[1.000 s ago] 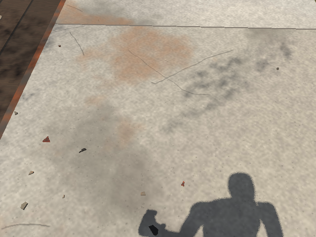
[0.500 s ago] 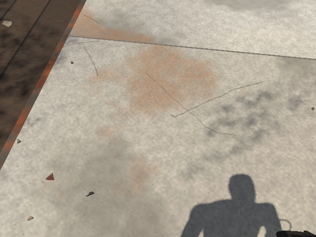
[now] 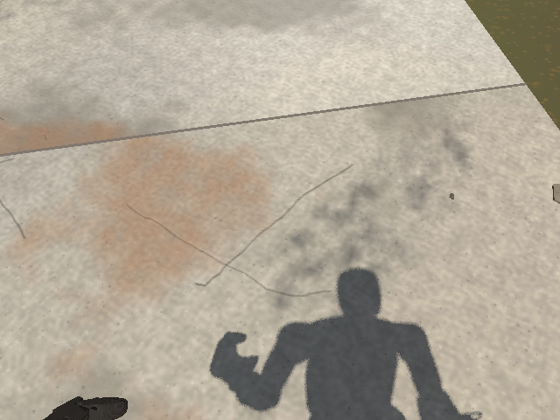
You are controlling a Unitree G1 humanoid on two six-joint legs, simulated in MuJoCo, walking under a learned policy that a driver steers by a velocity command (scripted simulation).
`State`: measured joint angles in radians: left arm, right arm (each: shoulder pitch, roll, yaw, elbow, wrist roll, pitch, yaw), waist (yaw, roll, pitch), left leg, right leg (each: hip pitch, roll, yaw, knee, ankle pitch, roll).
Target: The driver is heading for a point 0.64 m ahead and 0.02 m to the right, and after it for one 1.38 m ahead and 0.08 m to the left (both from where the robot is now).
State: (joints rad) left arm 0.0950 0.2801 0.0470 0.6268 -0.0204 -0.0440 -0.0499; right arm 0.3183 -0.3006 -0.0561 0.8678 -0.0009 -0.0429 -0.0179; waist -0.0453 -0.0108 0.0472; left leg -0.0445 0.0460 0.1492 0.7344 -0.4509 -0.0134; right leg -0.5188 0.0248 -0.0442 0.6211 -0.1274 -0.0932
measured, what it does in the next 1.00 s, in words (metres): walks ahead: left foot, then right foot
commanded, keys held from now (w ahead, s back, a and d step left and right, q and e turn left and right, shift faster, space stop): w+e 0.16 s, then w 0.56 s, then q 0.28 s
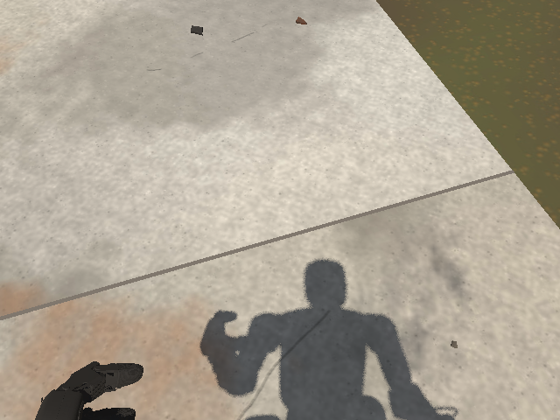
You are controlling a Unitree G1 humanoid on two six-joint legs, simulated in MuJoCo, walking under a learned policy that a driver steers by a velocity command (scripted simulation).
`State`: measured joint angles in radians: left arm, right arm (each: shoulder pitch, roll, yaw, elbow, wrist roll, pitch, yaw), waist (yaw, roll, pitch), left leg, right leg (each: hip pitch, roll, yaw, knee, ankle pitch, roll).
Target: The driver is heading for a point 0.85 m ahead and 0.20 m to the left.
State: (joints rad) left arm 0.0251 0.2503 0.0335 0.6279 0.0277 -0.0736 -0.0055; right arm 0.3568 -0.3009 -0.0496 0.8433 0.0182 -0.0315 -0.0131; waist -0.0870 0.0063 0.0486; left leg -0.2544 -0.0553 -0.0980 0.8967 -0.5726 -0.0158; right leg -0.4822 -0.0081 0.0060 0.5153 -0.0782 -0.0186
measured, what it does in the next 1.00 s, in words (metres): steps on the spot, turning left: left foot, then right foot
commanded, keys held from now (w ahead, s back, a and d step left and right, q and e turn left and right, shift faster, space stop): q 0.48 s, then no key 0.28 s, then w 0.24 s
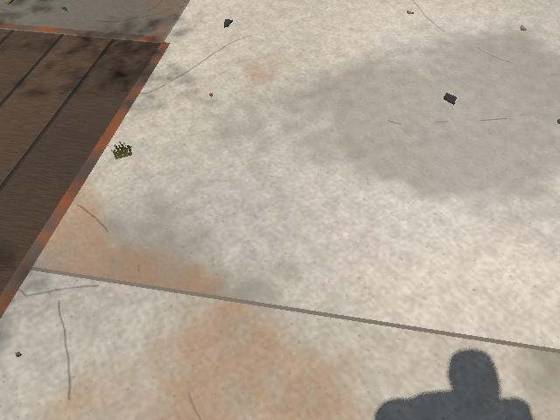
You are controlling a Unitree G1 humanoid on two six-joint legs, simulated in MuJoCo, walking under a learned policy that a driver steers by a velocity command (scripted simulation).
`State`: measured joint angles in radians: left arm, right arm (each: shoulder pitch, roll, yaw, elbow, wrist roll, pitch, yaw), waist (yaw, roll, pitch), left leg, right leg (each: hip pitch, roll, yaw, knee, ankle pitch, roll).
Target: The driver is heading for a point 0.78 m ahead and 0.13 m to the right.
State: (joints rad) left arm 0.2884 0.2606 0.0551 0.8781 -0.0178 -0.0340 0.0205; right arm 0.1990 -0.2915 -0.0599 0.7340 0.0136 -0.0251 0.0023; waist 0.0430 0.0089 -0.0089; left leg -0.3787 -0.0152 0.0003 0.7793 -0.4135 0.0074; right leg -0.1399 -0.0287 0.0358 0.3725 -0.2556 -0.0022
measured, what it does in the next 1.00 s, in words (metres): walks ahead, turning right: left foot, then right foot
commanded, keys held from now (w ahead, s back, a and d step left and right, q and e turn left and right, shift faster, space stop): w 0.24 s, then w+e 0.62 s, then w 0.14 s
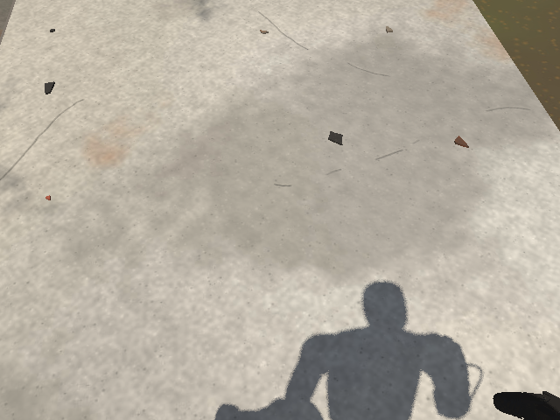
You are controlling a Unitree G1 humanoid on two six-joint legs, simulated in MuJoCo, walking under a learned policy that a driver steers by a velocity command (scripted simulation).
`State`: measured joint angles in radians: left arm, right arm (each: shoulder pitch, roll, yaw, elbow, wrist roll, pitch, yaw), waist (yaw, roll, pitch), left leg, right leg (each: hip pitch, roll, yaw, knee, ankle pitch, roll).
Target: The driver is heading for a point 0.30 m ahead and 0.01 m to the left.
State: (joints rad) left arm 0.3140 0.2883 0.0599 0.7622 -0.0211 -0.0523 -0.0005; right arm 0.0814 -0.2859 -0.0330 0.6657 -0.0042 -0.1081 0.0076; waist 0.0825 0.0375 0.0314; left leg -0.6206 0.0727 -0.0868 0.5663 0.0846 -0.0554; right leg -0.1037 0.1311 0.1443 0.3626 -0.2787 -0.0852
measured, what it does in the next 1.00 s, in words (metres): walks ahead: left foot, then right foot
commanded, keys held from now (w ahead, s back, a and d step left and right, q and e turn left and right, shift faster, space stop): w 0.08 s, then no key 0.92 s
